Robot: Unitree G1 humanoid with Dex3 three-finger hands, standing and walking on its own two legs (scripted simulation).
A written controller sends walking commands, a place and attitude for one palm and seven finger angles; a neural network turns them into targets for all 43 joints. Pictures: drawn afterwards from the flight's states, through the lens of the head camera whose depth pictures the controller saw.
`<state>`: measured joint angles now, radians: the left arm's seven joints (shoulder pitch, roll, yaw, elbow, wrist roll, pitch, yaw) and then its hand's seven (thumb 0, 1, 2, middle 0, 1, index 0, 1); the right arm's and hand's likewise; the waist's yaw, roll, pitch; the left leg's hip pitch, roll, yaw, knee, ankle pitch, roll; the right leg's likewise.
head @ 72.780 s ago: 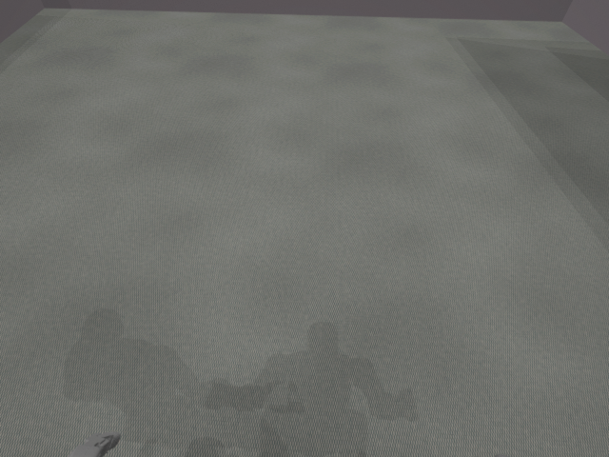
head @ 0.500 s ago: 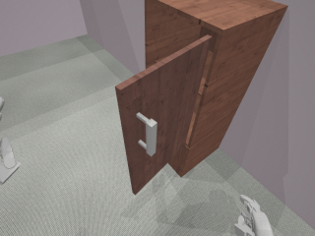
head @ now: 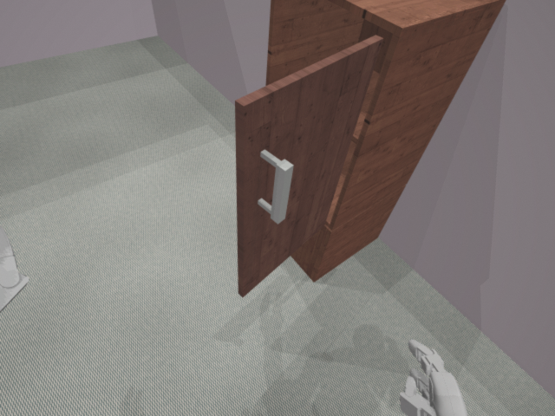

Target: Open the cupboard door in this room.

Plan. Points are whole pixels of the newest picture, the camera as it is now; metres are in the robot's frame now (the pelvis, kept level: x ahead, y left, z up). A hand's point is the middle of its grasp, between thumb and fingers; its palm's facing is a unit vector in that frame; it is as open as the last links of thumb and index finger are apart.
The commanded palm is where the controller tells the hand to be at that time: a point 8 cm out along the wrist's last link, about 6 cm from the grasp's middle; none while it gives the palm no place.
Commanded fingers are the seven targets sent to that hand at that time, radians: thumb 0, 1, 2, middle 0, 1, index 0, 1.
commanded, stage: step back with the hand held close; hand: left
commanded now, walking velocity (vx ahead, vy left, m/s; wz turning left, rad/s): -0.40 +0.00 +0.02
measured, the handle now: (272, 187) +0.47 +0.05 +0.04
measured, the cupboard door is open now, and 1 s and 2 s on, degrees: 99 99 99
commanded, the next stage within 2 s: stop stepping back and stand still in 0.10 s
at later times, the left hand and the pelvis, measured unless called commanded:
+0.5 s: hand out of the picture +0.09 +0.25 +0.16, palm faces +0.39 -0.80 -0.46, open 7.4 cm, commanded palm +0.02 +0.28 +0.18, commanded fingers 0.00 0.90 0.90 -0.20 -0.30 -0.20 -0.30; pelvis -0.13 -0.01 -0.01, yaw -3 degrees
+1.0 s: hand out of the picture +0.01 +0.21 +0.17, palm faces +0.39 -0.80 -0.45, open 7.4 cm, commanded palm -0.05 +0.26 +0.18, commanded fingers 0.00 0.90 0.90 -0.20 -0.30 -0.20 -0.30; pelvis -0.20 -0.04 +0.01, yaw -2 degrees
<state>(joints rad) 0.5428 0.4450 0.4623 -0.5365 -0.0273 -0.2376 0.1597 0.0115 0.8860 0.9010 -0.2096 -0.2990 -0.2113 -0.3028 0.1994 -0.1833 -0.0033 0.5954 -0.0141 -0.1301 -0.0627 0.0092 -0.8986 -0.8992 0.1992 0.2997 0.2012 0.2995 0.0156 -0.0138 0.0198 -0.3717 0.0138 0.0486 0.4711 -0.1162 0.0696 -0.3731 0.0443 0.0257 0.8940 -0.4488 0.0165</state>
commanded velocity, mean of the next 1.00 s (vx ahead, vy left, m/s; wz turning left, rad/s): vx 0.11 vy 0.04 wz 0.01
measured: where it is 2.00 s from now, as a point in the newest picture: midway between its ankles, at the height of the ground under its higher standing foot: outside the picture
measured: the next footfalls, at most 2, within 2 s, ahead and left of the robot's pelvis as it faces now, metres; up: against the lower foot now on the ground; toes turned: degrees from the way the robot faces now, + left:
right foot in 0.22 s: -0.12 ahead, -0.09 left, +0.00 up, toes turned +0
left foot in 0.40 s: -0.07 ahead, +0.07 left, +0.00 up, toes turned +0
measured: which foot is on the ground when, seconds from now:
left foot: down 0.00-0.20, up 0.22-0.38, down 0.40-0.68, up 0.70-1.00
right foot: up 0.00-0.20, down 0.22-1.00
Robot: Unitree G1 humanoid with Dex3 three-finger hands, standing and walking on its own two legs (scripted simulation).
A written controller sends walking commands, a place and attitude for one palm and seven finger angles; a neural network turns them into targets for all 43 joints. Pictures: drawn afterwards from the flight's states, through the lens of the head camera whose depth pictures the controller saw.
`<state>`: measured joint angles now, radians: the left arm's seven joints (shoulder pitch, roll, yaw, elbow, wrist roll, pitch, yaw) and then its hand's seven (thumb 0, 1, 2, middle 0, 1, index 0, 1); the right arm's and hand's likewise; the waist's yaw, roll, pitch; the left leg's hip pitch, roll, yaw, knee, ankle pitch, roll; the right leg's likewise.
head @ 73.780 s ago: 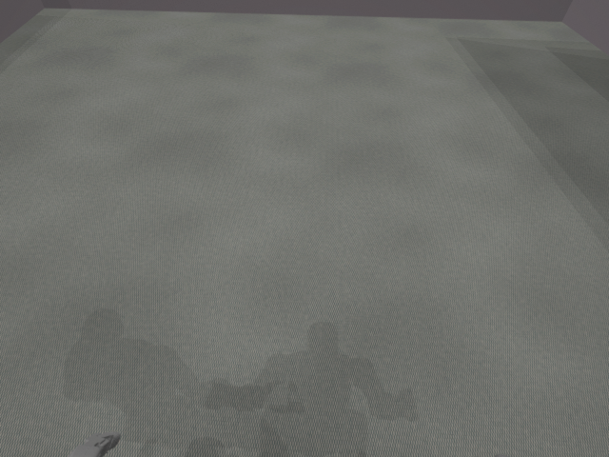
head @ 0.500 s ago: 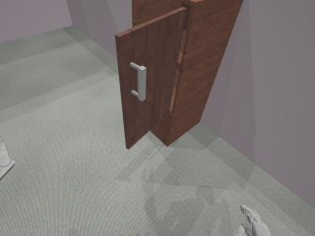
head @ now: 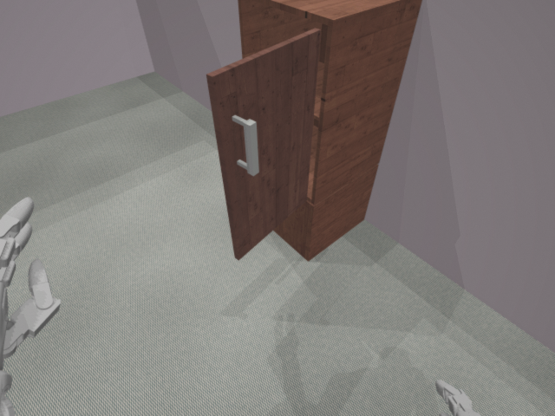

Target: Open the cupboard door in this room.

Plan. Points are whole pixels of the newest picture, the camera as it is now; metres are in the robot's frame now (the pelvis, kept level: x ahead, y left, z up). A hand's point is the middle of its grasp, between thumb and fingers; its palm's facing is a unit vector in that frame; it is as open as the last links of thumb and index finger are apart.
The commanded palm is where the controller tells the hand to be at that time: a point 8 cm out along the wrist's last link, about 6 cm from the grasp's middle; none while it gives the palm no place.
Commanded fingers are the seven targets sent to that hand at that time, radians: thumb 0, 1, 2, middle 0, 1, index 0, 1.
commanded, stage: stop stepping back and stand still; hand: left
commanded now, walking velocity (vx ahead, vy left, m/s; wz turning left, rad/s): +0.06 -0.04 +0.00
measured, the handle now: (245, 145) +0.67 +0.11 +0.03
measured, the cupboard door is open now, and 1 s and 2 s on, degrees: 99 99 99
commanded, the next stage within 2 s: let the arm hang, fingers relaxed in 0.18 s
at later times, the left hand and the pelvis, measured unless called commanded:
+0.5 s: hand out of the picture +0.14 +0.24 -0.14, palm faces +0.08 -0.95 -0.31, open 7.4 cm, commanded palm none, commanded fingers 0.00 0.90 0.90 -0.20 -0.30 -0.20 -0.30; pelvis +0.00 +0.03 -0.04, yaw +4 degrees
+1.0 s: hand out of the picture +0.00 +0.27 -0.17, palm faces +0.09 -0.95 -0.28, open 7.3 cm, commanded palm none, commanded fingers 0.00 0.90 0.90 -0.20 -0.30 -0.20 -0.30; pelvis -0.01 +0.06 +0.00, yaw +4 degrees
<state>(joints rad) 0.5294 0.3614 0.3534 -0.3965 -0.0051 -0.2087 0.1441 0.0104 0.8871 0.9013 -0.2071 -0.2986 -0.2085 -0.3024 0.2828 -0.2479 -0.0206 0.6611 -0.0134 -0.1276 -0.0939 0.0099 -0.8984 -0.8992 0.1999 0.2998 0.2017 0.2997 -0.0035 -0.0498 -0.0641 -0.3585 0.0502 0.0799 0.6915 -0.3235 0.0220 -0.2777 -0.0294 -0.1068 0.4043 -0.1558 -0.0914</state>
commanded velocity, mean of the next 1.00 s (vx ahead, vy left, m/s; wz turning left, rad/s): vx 0.00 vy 0.00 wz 0.00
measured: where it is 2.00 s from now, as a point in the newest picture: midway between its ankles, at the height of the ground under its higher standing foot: outside the picture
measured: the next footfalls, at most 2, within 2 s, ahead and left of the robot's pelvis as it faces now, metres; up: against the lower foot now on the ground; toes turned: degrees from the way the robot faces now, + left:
left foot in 0.08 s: +0.04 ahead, +0.16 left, +0.00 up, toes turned +5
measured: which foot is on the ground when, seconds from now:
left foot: up 0.00-0.06, down 0.08-1.00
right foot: down 0.00-1.00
